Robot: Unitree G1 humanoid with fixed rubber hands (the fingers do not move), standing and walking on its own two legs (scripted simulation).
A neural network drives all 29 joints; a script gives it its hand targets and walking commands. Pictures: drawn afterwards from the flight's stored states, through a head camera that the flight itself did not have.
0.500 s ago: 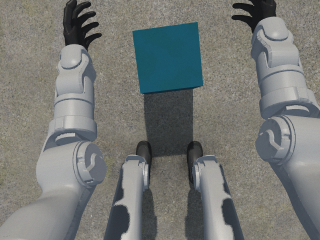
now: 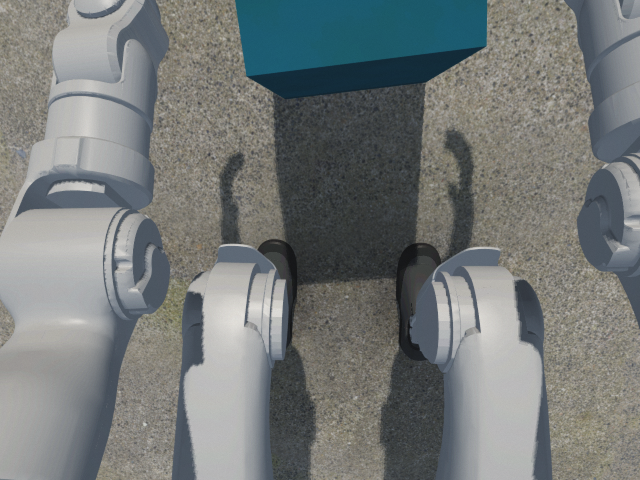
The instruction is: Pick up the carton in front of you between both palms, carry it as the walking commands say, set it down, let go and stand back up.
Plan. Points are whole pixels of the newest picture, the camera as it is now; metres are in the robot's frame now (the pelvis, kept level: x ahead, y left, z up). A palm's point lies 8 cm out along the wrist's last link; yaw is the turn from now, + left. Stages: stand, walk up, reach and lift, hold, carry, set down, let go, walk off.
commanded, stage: reach and lift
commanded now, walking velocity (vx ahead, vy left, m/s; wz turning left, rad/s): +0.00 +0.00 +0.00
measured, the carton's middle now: out of the picture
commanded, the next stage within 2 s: none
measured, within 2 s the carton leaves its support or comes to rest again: leaves its support in 1.06 s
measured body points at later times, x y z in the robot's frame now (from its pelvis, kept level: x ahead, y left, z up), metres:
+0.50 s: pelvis +0.01 +0.00 -0.04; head +0.40 -0.01 +0.18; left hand +0.59 +0.18 -0.22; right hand +0.61 -0.17 -0.22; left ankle +0.11 +0.13 -0.38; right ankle +0.10 -0.12 -0.38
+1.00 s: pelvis +0.01 +0.00 -0.05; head +0.39 -0.01 +0.17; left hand +0.59 +0.15 -0.22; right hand +0.60 -0.16 -0.22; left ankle +0.11 +0.13 -0.38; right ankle +0.10 -0.12 -0.38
